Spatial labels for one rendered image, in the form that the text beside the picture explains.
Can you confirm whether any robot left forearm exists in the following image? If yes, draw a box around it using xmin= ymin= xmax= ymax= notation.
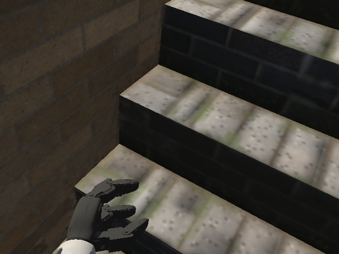
xmin=56 ymin=239 xmax=96 ymax=254

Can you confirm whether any left robot hand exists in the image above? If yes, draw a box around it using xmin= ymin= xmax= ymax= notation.
xmin=66 ymin=178 xmax=149 ymax=253

